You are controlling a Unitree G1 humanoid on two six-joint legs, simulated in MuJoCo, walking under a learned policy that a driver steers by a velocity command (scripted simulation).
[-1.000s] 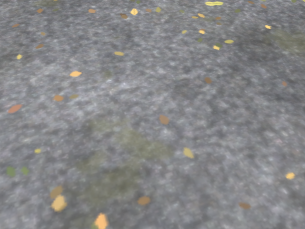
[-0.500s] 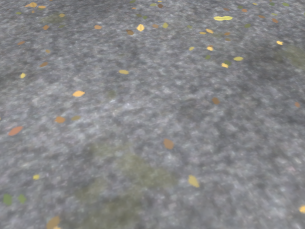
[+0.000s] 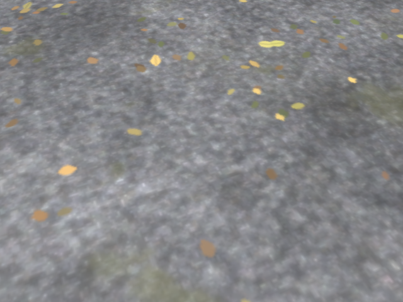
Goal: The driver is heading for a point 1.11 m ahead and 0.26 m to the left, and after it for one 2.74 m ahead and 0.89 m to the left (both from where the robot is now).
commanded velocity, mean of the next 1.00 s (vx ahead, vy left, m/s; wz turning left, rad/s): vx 0.50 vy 0.00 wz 0.46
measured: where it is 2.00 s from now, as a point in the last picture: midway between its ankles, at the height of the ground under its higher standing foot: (129, 191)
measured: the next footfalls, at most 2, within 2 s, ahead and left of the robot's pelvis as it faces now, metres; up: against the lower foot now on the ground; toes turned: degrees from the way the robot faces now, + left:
right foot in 0.28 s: +0.32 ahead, -0.16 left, +0.00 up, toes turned +7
left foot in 0.82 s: +0.51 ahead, +0.18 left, +0.00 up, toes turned +29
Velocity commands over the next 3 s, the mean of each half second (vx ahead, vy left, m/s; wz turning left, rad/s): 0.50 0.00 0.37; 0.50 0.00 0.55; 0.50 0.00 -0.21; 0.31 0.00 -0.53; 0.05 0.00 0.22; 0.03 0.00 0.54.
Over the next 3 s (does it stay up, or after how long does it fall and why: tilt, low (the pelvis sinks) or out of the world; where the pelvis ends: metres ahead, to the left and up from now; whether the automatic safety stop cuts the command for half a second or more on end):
stays up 1.00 0.31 -0.01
